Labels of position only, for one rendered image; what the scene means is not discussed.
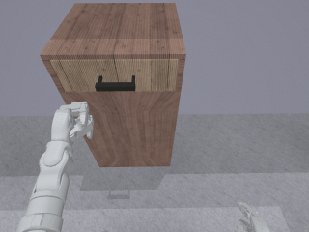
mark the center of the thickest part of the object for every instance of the left robot hand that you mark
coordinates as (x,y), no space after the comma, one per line
(64,127)

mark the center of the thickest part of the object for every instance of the left robot forearm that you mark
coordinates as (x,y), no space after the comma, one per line
(46,204)

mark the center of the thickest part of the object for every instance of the drawer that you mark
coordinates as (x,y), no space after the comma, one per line
(81,75)

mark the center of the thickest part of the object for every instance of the right robot hand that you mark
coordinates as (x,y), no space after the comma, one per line
(257,223)

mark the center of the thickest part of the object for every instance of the cabinet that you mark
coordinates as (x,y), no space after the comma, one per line
(131,128)

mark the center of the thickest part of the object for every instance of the handle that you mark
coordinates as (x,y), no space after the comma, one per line
(115,86)

